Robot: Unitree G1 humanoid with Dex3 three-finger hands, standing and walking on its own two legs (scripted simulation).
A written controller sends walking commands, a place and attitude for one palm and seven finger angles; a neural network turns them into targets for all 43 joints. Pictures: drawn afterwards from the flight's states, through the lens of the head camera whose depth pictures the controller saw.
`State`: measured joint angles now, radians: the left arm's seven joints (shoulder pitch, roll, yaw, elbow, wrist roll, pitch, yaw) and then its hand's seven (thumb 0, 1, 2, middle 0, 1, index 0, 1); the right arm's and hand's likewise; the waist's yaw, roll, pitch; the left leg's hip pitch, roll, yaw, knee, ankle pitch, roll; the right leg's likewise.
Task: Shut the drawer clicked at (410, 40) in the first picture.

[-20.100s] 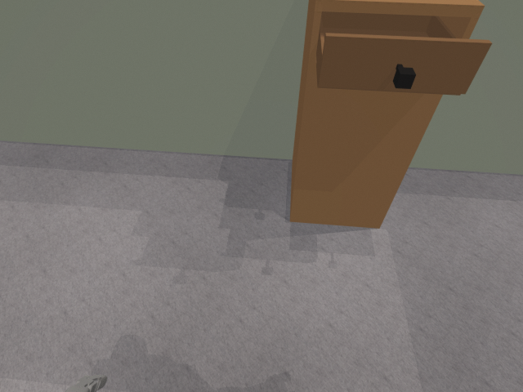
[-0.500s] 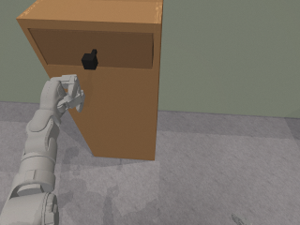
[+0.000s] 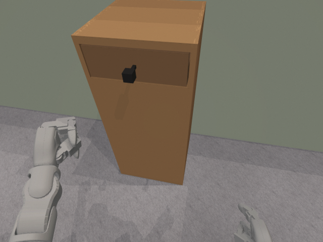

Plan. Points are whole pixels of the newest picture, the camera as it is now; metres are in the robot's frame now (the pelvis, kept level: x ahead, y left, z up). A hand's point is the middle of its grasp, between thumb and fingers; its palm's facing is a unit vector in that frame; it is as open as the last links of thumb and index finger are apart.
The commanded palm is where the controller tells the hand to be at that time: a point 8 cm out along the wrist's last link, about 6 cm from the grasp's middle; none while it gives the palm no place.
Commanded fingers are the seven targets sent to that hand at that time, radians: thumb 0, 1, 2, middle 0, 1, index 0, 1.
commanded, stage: draw the hand back to the body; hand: left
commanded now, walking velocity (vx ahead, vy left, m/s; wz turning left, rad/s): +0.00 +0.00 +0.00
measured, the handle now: (131, 72) +0.62 +0.18 +0.10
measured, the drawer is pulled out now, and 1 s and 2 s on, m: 0.00 0.00 0.00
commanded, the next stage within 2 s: step back with the hand held close in 0.54 s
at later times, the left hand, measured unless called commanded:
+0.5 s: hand (36, 186) +0.17 +0.24 +0.16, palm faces +0.44 -0.81 -0.39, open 3.3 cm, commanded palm +0.12 +0.28 +0.17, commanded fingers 0.00 0.90 0.90 -1.40 -1.60 -1.40 -1.60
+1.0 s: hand (38, 186) +0.17 +0.24 +0.15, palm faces +0.33 -0.80 -0.50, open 3.2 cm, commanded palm +0.11 +0.29 +0.17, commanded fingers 0.00 0.90 0.90 -1.40 -1.60 -1.40 -1.60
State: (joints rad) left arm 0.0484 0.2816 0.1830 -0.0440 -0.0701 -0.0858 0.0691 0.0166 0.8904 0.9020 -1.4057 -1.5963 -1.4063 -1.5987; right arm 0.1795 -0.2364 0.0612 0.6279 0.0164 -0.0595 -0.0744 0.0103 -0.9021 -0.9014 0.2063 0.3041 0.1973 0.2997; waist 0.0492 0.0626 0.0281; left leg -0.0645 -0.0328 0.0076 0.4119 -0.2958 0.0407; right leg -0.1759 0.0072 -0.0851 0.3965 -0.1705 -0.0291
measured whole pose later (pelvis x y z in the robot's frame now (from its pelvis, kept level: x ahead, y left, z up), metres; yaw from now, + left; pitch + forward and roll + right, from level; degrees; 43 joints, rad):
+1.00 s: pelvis -0.02 +0.01 -0.01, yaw +0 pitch +1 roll +0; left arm 0.61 0.37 0.35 -0.51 -0.03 -0.21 0.11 0.01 0.88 0.90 -1.41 -1.60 -1.41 -1.60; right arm 0.22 -0.26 -0.02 0.58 0.01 -0.02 -0.08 0.01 -0.90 -0.90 0.21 0.30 0.20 0.30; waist -0.01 0.04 0.01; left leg -0.22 -0.06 0.02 0.50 -0.29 0.05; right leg -0.33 -0.02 -0.07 0.49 -0.17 -0.02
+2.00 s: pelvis -0.19 +0.01 -0.01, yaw +2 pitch +2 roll -1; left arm 0.59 0.42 0.42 -0.60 -0.01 -0.27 0.13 0.01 0.88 0.90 -1.41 -1.59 -1.41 -1.60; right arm 0.17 -0.20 -0.02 0.56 -0.02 -0.06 -0.09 0.01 -0.90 -0.90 0.21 0.30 0.20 0.30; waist -0.01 -0.05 0.00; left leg -0.42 -0.02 -0.03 0.58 -0.21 0.02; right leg -0.48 0.04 0.04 0.78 -0.33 0.02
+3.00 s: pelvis -0.32 +0.00 -0.02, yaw +1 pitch +0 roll +0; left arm 0.36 0.33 0.18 0.00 0.04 -0.09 0.04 0.00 0.89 0.90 -1.38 -1.57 -1.39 -1.57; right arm 0.18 -0.23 0.00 0.75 -0.02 -0.09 -0.01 0.01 -0.90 -0.90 0.21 0.30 0.20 0.30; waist 0.01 0.05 -0.05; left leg -0.35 0.01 0.02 0.62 -0.26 0.00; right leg -0.30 -0.02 -0.05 0.63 -0.33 0.00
